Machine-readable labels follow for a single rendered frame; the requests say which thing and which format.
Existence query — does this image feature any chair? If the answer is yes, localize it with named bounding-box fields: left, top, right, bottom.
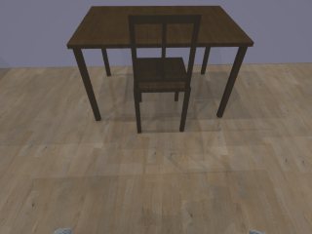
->
left=128, top=14, right=202, bottom=134

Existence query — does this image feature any table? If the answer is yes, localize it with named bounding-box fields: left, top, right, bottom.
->
left=66, top=5, right=254, bottom=121

